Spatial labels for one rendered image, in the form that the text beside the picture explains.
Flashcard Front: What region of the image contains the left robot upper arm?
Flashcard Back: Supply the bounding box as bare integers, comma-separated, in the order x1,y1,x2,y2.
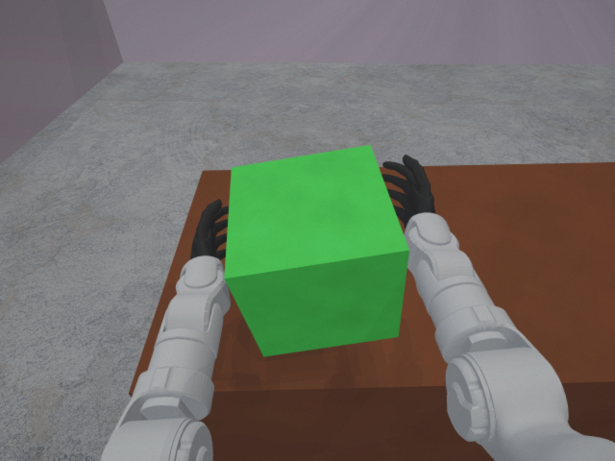
102,417,213,461

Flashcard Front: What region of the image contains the robot left hand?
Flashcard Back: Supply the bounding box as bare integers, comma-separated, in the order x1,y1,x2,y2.
190,199,229,260

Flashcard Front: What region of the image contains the right robot upper arm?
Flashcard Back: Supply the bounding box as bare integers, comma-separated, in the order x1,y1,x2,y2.
446,347,615,461

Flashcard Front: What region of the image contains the pedestal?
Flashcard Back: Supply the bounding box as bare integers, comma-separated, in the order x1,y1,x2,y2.
129,162,615,461

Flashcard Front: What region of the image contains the robot right hand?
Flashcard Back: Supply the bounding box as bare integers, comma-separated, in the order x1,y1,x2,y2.
381,155,436,228

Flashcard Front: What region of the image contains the robot left forearm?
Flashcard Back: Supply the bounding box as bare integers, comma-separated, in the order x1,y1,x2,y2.
100,255,231,461

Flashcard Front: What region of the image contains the robot right forearm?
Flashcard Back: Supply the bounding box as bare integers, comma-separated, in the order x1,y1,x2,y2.
404,212,569,419

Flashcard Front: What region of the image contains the carton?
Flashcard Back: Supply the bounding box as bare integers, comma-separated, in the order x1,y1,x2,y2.
224,145,409,357

